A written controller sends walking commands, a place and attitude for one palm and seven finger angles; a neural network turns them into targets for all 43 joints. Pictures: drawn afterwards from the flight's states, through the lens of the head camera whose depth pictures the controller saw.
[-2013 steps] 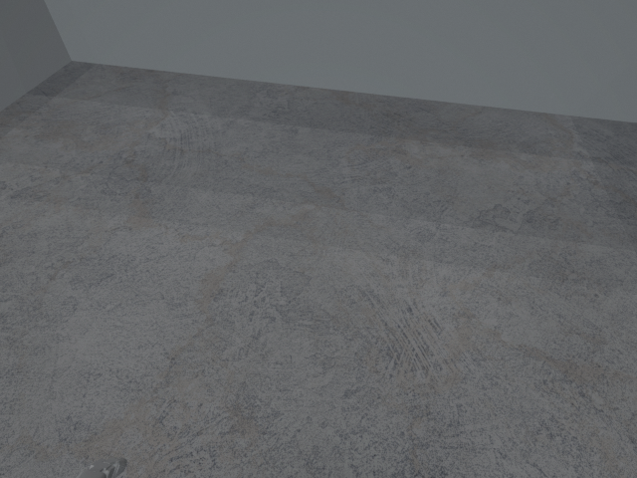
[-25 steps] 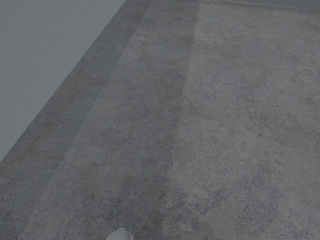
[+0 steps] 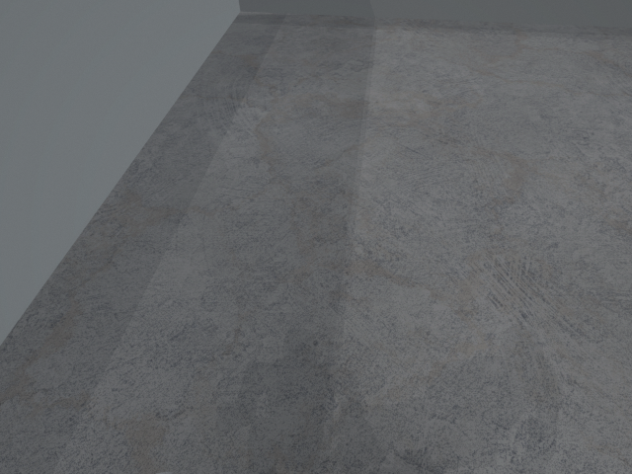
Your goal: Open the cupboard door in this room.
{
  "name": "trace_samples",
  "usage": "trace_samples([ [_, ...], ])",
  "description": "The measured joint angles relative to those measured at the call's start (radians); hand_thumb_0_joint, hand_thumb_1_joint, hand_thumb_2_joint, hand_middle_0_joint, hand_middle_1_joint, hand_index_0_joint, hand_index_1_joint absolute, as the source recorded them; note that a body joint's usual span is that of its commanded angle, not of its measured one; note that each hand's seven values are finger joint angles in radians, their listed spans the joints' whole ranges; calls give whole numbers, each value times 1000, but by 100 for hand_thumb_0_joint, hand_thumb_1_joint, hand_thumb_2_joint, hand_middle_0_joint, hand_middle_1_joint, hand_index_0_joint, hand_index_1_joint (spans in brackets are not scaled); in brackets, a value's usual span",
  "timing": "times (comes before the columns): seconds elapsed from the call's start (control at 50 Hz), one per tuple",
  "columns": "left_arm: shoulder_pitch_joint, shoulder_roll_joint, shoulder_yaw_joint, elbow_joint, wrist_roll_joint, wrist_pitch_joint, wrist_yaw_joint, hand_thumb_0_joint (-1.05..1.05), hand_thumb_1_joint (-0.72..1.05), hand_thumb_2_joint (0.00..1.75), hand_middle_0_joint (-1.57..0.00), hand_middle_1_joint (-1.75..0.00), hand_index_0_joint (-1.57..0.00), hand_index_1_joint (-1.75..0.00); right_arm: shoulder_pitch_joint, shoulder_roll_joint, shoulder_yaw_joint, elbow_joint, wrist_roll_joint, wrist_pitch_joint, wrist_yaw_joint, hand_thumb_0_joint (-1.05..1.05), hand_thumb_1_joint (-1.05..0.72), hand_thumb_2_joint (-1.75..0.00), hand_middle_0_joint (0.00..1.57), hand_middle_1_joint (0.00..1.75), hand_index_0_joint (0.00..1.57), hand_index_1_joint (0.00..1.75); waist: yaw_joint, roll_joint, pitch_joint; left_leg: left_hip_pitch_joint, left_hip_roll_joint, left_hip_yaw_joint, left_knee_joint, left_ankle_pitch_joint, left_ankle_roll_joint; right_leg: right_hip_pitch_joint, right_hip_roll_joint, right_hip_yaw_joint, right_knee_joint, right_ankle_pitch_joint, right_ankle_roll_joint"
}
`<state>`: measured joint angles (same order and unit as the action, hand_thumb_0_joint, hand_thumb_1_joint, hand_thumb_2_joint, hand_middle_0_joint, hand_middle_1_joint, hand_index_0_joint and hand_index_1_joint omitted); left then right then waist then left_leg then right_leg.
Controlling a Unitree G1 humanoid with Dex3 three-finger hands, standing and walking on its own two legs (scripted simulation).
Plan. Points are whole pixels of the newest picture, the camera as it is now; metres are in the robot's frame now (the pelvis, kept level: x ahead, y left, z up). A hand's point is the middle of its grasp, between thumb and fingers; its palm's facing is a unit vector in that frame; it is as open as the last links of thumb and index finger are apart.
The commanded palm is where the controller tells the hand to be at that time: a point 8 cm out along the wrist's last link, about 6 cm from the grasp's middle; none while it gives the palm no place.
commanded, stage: turn to face it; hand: left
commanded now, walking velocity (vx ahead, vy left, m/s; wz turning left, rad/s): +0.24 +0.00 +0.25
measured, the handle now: out of the picture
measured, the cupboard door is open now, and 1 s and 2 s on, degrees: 49 49 49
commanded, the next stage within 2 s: none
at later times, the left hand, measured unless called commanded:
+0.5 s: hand (193, 453) +0.18 +0.20 -0.17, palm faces +0.27 -0.95 -0.18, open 7.3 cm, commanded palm none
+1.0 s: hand (208, 463) +0.17 +0.18 -0.17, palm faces +0.51 -0.83 -0.24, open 7.4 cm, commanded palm none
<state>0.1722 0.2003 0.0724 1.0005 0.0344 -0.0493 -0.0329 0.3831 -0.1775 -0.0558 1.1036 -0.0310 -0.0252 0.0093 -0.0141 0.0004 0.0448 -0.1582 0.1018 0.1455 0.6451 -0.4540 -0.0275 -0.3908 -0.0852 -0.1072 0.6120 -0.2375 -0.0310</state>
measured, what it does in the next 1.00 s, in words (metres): walks ahead, turning left: left foot, then right foot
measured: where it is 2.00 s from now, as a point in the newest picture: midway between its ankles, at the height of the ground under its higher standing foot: (349, 442)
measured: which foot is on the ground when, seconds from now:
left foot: up 0.00-0.30, down 0.32-0.66, up 0.68-0.94, down 0.96-1.00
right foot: down 0.00-0.32, up 0.34-0.64, down 0.66-0.96, up 0.98-1.00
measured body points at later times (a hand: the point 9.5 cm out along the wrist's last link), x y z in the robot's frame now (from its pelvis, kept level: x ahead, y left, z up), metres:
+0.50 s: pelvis +0.15 +0.00 +0.01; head +0.20 +0.03 +0.45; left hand +0.17 +0.25 -0.15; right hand +0.29 -0.22 -0.13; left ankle +0.20 +0.11 -0.72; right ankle +0.14 -0.15 -0.65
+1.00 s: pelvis +0.23 -0.03 +0.00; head +0.28 +0.02 +0.44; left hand +0.14 +0.22 -0.16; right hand +0.47 -0.20 -0.13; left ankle +0.19 +0.08 -0.73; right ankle +0.23 -0.17 -0.69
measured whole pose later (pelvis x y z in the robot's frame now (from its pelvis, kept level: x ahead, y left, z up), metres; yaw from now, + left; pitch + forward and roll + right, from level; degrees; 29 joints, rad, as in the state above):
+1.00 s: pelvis +0.23 -0.03 +0.00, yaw +32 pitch +1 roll +1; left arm 0.22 0.24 0.05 0.90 0.02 0.03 0.01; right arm 0.09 -0.26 -0.07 0.87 -0.03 0.03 0.03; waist -0.02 -0.06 0.13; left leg -0.36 0.00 0.09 0.63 -0.26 0.02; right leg -0.33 -0.15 -0.15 0.92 -0.53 0.07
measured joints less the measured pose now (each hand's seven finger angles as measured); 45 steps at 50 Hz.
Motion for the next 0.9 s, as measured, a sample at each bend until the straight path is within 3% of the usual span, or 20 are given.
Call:
trace_samples([
  [0.06,-2,-21,-8,6,-6,-13,21,0,92,90,-20,-30,-20,-29,-28,-11,-6,22,5,23,0,1,-92,-89,20,30,19,30,-6,25,18,-153,-6,-72,353,-31,17,53,19,-37,9,-36,-5],
  [0.1,19,-34,-14,16,-6,-15,34,0,91,90,-20,-30,-20,-29,-54,-9,-7,17,4,23,-2,1,-92,-89,19,30,19,30,-12,20,12,-234,-5,-73,417,19,14,111,26,-57,-58,-29,4],
  [0.2,67,-27,-17,59,-6,-18,49,0,94,90,-20,-30,-20,-30,-125,16,-1,-36,8,12,1,1,-92,-89,19,30,19,30,-15,-17,6,-312,-11,-41,201,131,5,229,29,-97,-184,-29,6],
  [0.28,90,-34,-24,76,-10,-2,47,0,93,90,-20,-30,-20,-30,-184,20,7,-75,9,12,8,1,-92,-89,19,30,19,30,-2,-29,33,-291,-30,-13,19,228,13,284,21,-135,-152,-97,31],
  [0.3,99,-36,-24,75,-11,5,48,0,93,90,-20,-30,-20,-30,-192,16,9,-86,8,10,10,1,-92,-89,19,30,19,30,1,-31,37,-271,-38,-9,-29,288,19,285,15,-142,-111,-131,39],
  [0.32,113,-43,-24,71,-15,14,47,0,93,90,-20,-30,-20,-30,-196,5,10,-101,4,5,12,1,-92,-89,19,30,19,30,6,-19,32,-255,-36,-20,-59,350,48,264,13,-148,-38,-169,49],
  [0.36,106,-34,-24,64,-20,43,49,0,92,90,-20,-30,-20,-30,-216,5,10,-119,0,2,2,1,-92,-89,19,30,19,30,1,-32,36,-277,-54,-31,7,255,88,168,6,-85,214,-301,70],
  [0.4,76,-23,-19,53,-17,66,51,0,92,90,-20,-30,-20,-30,-226,6,13,-135,-2,6,-8,1,-92,-89,19,30,19,30,2,-39,40,-285,-70,-48,24,220,93,62,22,-14,428,-327,81],
  [0.46,23,-13,-8,15,-15,76,47,1,91,90,-20,-30,-20,-30,-226,-1,15,-148,-2,15,-17,1,-92,-89,19,30,19,30,10,-27,39,-271,-86,-83,-28,248,78,-40,26,37,521,-261,92],
  [0.56,-35,-3,0,-64,-14,78,42,0,91,90,-20,-30,-20,-29,-226,-19,7,-162,-6,38,-11,1,-91,-89,20,30,20,30,7,6,29,-250,-97,-147,-106,285,61,-66,22,72,352,-209,96],
  [0.66,-45,20,-1,-127,-12,65,42,0,91,90,-20,-30,-20,-30,-211,-33,-16,-184,-1,67,-2,1,-91,-89,20,30,20,30,-7,20,6,-273,-116,-217,-76,266,23,66,36,72,-6,-140,75],
  [0.68,-39,28,0,-137,-6,57,45,0,91,90,-20,-30,-20,-30,-210,-35,-22,-187,2,73,0,1,-91,-89,20,30,20,30,0,5,2,-294,-128,-212,-25,193,15,73,25,76,-41,-65,64],
  [0.72,-35,20,-7,-138,-1,58,50,0,91,90,-20,-30,-20,-30,-217,-56,-36,-186,3,86,6,1,-91,-89,20,30,20,30,-2,19,14,-347,-130,-199,176,42,7,82,15,47,-7,-75,52],
  [0.78,-10,11,-15,-133,-1,62,57,0,91,90,-20,-30,-20,-30,-226,-74,-45,-185,4,96,12,1,-91,-89,20,30,20,30,-9,12,25,-388,-112,-144,404,4,-12,133,-7,8,-36,-110,49],
  [0.82,3,12,-18,-126,-1,59,58,0,91,90,-20,-30,-20,-30,-233,-74,-41,-190,7,94,15,1,-91,-89,19,30,19,30,-11,-12,37,-361,-97,-104,370,-3,-23,164,-28,-14,-62,-111,49],
  [0.9,29,17,-26,-119,-2,49,52,0,91,90,-20,-30,-20,-30,-259,-72,-23,-202,12,85,21,1,-91,-89,19,30,19,30,-1,-54,68,-265,-96,-49,130,30,-21,195,-67,-62,-51,-140,59],
])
